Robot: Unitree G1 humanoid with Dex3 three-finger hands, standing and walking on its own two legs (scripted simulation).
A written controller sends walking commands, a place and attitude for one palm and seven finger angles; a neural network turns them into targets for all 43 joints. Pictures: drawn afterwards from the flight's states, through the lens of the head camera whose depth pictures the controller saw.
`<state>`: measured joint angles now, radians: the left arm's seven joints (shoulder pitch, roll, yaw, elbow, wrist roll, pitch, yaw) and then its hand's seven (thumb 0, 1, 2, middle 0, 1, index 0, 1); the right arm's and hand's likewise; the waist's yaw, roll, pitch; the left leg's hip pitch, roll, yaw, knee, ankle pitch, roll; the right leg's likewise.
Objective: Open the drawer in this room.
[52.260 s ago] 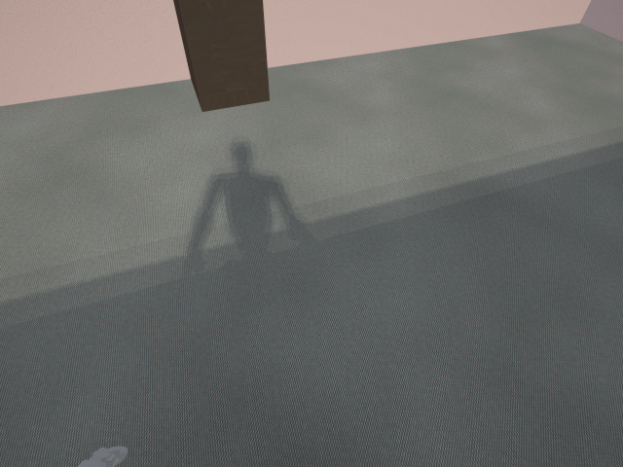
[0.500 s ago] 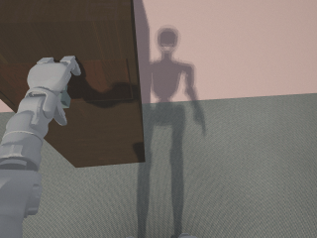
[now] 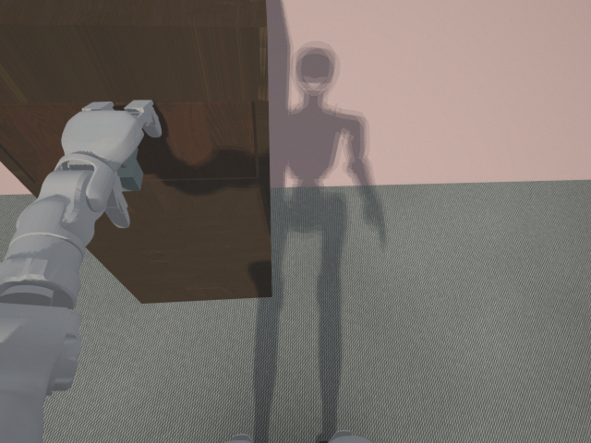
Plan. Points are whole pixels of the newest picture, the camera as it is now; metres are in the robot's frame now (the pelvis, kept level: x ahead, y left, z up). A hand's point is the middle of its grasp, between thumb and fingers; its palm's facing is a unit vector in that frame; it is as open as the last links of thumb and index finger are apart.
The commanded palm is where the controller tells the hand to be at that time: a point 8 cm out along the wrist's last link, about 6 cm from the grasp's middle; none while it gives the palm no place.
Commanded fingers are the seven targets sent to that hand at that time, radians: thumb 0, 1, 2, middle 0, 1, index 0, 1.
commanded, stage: re-aim the fingers above the handle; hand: left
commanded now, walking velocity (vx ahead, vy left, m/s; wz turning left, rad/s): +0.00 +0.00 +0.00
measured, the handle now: (128, 165) +0.52 +0.25 +0.01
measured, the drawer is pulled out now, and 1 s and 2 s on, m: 0.00 0.00 0.00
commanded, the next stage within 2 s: lower the fingers behind the handle in 0.96 s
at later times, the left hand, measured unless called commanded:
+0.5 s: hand (90, 156) +0.48 +0.27 +0.08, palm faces -0.09 +0.00 -1.00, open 13.5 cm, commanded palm +0.47 +0.27 +0.13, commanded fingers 0.00 -0.50 0.30 -0.30 -1.20 -0.30 -1.20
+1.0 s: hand (90, 156) +0.48 +0.27 +0.08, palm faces -0.01 -0.02 -1.00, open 13.5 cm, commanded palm +0.46 +0.27 +0.13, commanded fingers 0.00 -0.50 0.30 -0.30 -1.20 -0.30 -1.20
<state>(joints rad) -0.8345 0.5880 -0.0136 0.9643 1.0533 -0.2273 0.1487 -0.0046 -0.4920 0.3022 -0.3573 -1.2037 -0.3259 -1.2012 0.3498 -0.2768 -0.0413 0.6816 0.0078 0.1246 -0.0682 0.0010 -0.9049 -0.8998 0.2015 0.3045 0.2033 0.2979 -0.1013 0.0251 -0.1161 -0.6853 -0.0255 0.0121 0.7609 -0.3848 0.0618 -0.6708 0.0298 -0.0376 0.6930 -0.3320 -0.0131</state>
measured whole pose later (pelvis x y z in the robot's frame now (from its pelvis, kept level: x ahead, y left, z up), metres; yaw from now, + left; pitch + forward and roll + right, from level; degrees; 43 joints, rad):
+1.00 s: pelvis +0.00 +0.00 +0.00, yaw -1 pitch +18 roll -2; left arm -0.80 0.63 0.07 1.00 1.06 -0.12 0.22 0.00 -0.49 0.30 -0.35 -1.21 -0.37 -1.23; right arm 0.32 -0.26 -0.02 0.68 0.01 0.15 -0.04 0.00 -0.91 -0.90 0.20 0.30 0.20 0.30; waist -0.09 0.06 -0.13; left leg -0.68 -0.01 0.04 0.75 -0.38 0.06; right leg -0.68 0.04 -0.01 0.69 -0.32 -0.01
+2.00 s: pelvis -0.02 +0.00 -0.02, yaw -1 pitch +22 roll -3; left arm -0.84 0.67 0.06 1.06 1.08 -0.23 0.26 0.00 -0.49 0.30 -0.32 -1.20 -0.30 -1.24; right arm 0.38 -0.28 -0.04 0.70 -0.01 0.13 -0.05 0.00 -0.91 -0.90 0.20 0.30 0.20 0.30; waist -0.11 0.03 -0.14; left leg -0.87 -0.01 0.02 0.90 -0.41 0.06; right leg -0.86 0.05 -0.04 0.82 -0.35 -0.02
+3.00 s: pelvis -0.02 +0.01 -0.02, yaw -1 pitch +21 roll -3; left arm -0.85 0.64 0.02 1.06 1.08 -0.13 0.22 0.00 -0.49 0.30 -0.32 -1.20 -0.29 -1.24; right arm 0.38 -0.26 -0.02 0.68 0.00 0.13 -0.05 0.00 -0.91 -0.90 0.20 0.30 0.20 0.30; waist -0.12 0.05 -0.14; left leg -0.85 -0.01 0.02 0.90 -0.41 0.07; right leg -0.83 0.04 -0.03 0.80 -0.34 0.00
